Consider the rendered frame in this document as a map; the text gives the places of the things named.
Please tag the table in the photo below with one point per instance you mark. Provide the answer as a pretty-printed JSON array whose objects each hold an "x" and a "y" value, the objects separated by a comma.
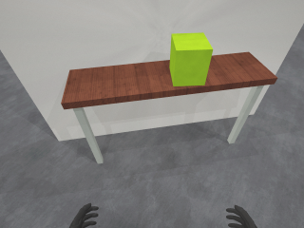
[{"x": 107, "y": 85}]

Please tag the right robot hand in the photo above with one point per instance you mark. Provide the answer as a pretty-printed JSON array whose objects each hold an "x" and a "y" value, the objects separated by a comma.
[{"x": 243, "y": 218}]

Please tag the carton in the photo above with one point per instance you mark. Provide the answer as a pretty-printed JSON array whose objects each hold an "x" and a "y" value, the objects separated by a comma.
[{"x": 190, "y": 57}]

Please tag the left robot hand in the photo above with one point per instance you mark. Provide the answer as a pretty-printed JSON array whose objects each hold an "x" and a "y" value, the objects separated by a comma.
[{"x": 79, "y": 220}]

